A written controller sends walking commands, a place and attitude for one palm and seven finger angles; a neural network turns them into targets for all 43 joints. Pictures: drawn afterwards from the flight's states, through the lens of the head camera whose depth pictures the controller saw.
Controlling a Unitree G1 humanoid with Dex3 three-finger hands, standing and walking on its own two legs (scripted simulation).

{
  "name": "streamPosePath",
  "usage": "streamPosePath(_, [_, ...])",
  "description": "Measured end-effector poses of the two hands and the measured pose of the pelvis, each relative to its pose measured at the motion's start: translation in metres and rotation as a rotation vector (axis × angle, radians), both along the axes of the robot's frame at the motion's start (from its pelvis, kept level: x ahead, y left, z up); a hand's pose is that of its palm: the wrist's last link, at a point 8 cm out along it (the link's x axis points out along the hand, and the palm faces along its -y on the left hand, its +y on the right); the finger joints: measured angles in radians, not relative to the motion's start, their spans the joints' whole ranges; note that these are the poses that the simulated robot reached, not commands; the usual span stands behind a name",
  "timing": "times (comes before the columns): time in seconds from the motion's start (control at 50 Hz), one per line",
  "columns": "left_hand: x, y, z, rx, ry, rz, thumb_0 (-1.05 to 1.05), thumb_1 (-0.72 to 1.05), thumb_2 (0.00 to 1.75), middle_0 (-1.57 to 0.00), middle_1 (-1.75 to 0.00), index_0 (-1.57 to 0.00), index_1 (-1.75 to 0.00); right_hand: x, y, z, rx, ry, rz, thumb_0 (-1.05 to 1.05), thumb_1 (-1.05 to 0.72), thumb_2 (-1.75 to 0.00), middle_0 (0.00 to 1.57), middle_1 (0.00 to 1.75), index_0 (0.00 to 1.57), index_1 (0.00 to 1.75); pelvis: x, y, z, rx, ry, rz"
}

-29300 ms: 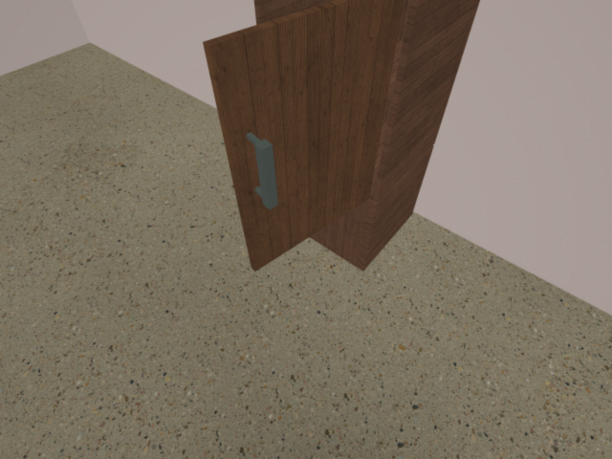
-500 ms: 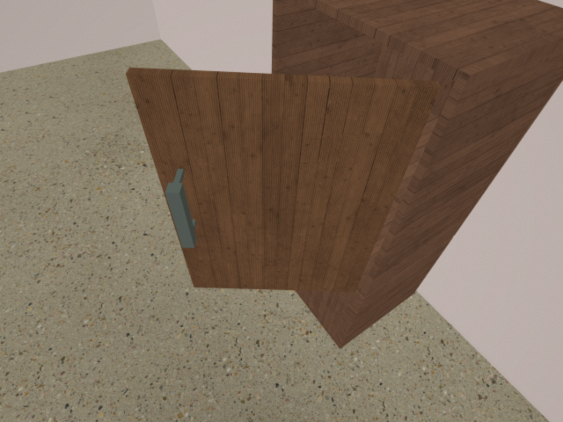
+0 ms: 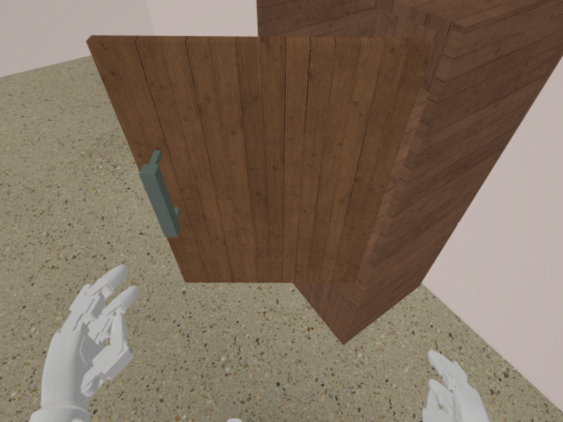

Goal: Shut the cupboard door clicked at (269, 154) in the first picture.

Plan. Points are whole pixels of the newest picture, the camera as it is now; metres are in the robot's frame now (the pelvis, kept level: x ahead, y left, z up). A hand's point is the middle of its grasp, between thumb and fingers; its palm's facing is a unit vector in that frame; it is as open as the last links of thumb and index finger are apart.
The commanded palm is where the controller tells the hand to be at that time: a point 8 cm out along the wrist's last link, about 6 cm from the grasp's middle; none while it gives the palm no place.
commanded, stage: raise the hand and make a fist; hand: left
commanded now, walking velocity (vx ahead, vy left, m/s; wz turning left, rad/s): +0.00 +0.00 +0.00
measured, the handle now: (164, 195) +0.47 +0.22 +0.05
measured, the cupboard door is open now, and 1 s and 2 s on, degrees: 55 55 55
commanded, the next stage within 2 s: bring the fist close to the handle in 1.66 s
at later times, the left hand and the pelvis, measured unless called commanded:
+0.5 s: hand (128, 367) +0.20 +0.20 +0.02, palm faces +0.02 -1.00 -0.01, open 4.5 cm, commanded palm +0.16 +0.26 +0.02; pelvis -0.01 +0.00 -0.04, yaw +0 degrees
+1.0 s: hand (114, 352) +0.21 +0.21 +0.05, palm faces +0.03 -1.00 -0.03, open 3.1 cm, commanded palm +0.18 +0.27 +0.05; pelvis +0.00 +0.03 -0.02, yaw +0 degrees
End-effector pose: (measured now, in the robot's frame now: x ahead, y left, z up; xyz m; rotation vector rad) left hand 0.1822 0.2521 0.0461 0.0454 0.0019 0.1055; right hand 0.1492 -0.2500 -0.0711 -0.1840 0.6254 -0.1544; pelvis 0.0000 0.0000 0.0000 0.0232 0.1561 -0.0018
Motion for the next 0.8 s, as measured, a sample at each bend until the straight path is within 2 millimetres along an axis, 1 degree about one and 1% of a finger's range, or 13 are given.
streamPosePath(0.02, [-0.005, -0.002, -0.008, 0.004, -0.026, -0.037, 0.00, 0.91, 0.90, -0.29, -0.40, -0.29, -0.40, 0.008, -0.002, -0.003, -0.004, -0.030, 0.008, 0.01, -0.91, -0.89, 0.20, 0.30, 0.20, 0.30, -0.002, -0.003, -0.009, 0.001, 0.021, -0.005])
streamPosePath(0.06, [-0.019, -0.004, -0.029, -0.005, -0.014, -0.076, 0.00, 0.91, 0.90, -0.33, -0.44, -0.32, -0.44, 0.024, -0.006, -0.007, -0.017, -0.080, 0.027, 0.01, -0.91, -0.89, 0.20, 0.30, 0.20, 0.30, -0.007, -0.008, -0.025, 0.002, 0.052, -0.006])
streamPosePath(0.12, [-0.044, 0.002, -0.057, -0.041, 0.070, -0.038, 0.00, 0.90, 0.90, -0.38, -0.49, -0.38, -0.49, 0.044, -0.009, -0.014, -0.038, -0.128, 0.052, 0.02, -0.91, -0.90, 0.20, 0.30, 0.20, 0.30, -0.009, -0.013, -0.043, -0.011, 0.078, 0.005])
streamPosePath(0.16, [-0.057, 0.006, -0.062, -0.045, 0.094, 0.013, 0.01, 0.90, 0.90, -0.42, -0.53, -0.41, -0.53, 0.054, -0.007, -0.019, -0.050, -0.142, 0.073, 0.02, -0.91, -0.90, 0.20, 0.30, 0.20, 0.30, -0.010, -0.015, -0.050, -0.024, 0.086, 0.015])
streamPosePath(0.2, [-0.062, 0.008, -0.057, -0.029, 0.074, 0.041, 0.01, 0.90, 0.90, -0.45, -0.57, -0.45, -0.57, 0.060, -0.003, -0.023, -0.058, -0.141, 0.093, 0.02, -0.91, -0.90, 0.20, 0.30, 0.20, 0.30, -0.009, -0.016, -0.053, -0.037, 0.091, 0.024])
streamPosePath(0.24, [-0.060, 0.006, -0.047, -0.010, 0.029, 0.033, 0.02, 0.90, 0.90, -0.49, -0.61, -0.48, -0.61, 0.062, 0.003, -0.028, -0.060, -0.128, 0.108, 0.02, -0.91, -0.90, 0.20, 0.30, 0.20, 0.30, -0.009, -0.016, -0.054, -0.047, 0.096, 0.031])
streamPosePath(0.3, [-0.044, 0.002, -0.037, -0.002, -0.018, -0.028, 0.02, 0.90, 0.90, -0.54, -0.67, -0.53, -0.67, 0.059, 0.012, -0.037, -0.045, -0.094, 0.112, 0.02, -0.91, -0.90, 0.20, 0.30, 0.20, 0.30, -0.011, -0.015, -0.054, -0.059, 0.102, 0.037])
streamPosePath(0.38, [-0.020, -0.001, -0.034, -0.028, 0.021, -0.102, 0.02, 0.90, 0.90, -0.61, -0.75, -0.61, -0.75, 0.044, 0.021, -0.043, -0.005, -0.040, 0.076, 0.02, -0.91, -0.89, 0.20, 0.30, 0.20, 0.30, -0.011, -0.012, -0.049, -0.061, 0.107, 0.030])
streamPosePath(0.44, [-0.009, 0.001, -0.031, -0.043, 0.066, -0.105, 0.01, 0.90, 0.90, -0.67, -0.81, -0.66, -0.81, 0.029, 0.025, -0.041, 0.015, -0.005, 0.039, 0.02, -0.91, -0.89, 0.21, 0.30, 0.20, 0.30, -0.008, -0.007, -0.042, -0.058, 0.106, 0.020])
streamPosePath(0.52, [-0.007, 0.007, -0.023, -0.042, 0.069, -0.075, 0.02, 0.90, 0.90, -0.74, -0.89, -0.74, -0.89, 0.012, 0.026, -0.037, 0.013, 0.030, 0.005, 0.02, -0.91, -0.89, 0.21, 0.30, 0.20, 0.30, -0.005, 0.001, -0.035, -0.056, 0.101, 0.010])
streamPosePath(0.6, [-0.010, 0.010, -0.019, -0.034, 0.048, -0.063, 0.02, 0.90, 0.90, -0.81, -0.97, -0.81, -0.97, 0.003, 0.025, -0.034, -0.015, 0.051, 0.004, 0.02, -0.91, -0.89, 0.21, 0.30, 0.20, 0.30, -0.005, 0.010, -0.033, -0.061, 0.098, 0.010])
streamPosePath(0.68, [-0.011, 0.009, -0.019, -0.032, 0.035, -0.076, 0.01, 0.90, 0.90, -0.88, -1.05, -0.88, -1.05, 0.002, 0.026, -0.030, -0.043, 0.054, 0.016, 0.02, -0.91, -0.90, 0.21, 0.30, 0.20, 0.30, -0.006, 0.017, -0.033, -0.067, 0.093, 0.013])
streamPosePath(0.8, [-0.008, 0.011, -0.012, -0.027, 0.013, -0.079, 0.02, 0.90, 0.90, -1.00, -1.17, -0.99, -1.17, 0.012, 0.037, -0.019, -0.048, 0.021, 0.038, 0.02, -0.91, -0.90, 0.20, 0.30, 0.20, 0.30, -0.007, 0.024, -0.030, -0.074, 0.079, 0.015])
